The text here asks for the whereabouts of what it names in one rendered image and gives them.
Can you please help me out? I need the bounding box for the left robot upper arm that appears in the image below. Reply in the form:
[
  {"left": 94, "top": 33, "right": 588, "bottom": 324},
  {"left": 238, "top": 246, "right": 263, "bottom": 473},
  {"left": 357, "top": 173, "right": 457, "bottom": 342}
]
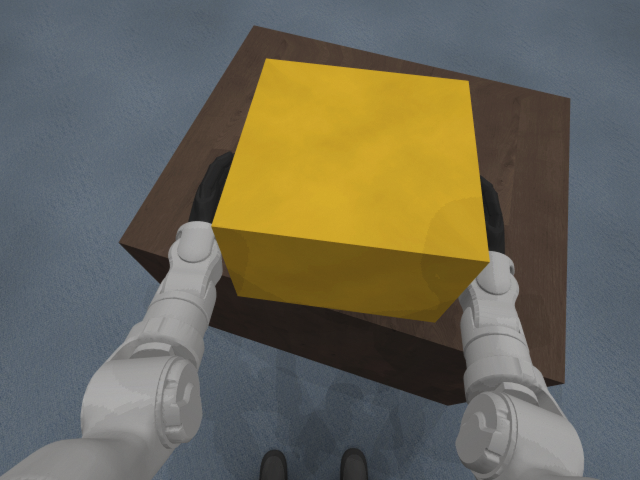
[{"left": 0, "top": 355, "right": 203, "bottom": 480}]

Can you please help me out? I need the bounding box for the left robot hand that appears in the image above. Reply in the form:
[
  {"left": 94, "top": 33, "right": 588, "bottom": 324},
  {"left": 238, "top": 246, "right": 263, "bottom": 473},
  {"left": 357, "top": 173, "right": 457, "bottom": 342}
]
[{"left": 188, "top": 151, "right": 235, "bottom": 224}]

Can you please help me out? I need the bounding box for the carton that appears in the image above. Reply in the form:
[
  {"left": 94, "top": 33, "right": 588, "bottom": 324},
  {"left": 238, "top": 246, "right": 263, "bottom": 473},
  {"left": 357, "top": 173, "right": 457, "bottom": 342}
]
[{"left": 211, "top": 58, "right": 490, "bottom": 323}]

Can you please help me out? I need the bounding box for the robot foot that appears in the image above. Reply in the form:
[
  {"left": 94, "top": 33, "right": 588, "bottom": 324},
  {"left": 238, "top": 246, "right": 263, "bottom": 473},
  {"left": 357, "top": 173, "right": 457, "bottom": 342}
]
[
  {"left": 340, "top": 448, "right": 368, "bottom": 480},
  {"left": 259, "top": 450, "right": 287, "bottom": 480}
]

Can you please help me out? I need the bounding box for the right robot forearm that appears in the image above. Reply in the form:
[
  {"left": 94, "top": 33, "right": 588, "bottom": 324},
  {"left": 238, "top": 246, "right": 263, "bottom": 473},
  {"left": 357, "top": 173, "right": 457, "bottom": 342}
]
[{"left": 458, "top": 251, "right": 584, "bottom": 477}]

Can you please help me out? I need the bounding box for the right robot upper arm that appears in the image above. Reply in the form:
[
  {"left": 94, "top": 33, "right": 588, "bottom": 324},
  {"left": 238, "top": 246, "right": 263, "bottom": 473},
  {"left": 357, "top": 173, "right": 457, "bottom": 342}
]
[{"left": 455, "top": 391, "right": 599, "bottom": 480}]

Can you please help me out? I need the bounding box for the robot left foot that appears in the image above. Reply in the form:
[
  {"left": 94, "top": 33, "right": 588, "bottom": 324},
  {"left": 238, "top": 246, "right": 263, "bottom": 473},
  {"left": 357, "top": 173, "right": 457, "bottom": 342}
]
[{"left": 259, "top": 450, "right": 287, "bottom": 480}]

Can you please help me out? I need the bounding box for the right robot hand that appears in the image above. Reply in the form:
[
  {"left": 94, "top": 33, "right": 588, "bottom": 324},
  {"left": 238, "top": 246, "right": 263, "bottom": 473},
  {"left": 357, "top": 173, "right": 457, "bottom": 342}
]
[{"left": 480, "top": 175, "right": 505, "bottom": 255}]

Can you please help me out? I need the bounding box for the pedestal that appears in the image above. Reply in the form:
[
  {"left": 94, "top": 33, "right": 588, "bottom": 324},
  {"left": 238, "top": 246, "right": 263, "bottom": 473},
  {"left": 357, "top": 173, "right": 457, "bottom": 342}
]
[{"left": 118, "top": 25, "right": 570, "bottom": 406}]

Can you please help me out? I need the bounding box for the robot right foot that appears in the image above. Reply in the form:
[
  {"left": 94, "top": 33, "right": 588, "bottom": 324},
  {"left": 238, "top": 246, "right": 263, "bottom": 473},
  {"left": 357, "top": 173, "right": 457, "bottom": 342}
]
[{"left": 340, "top": 448, "right": 368, "bottom": 480}]

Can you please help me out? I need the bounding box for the left robot forearm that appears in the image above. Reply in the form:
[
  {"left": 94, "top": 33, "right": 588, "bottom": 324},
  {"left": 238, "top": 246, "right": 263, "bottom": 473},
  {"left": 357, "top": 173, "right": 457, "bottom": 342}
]
[{"left": 81, "top": 221, "right": 223, "bottom": 435}]

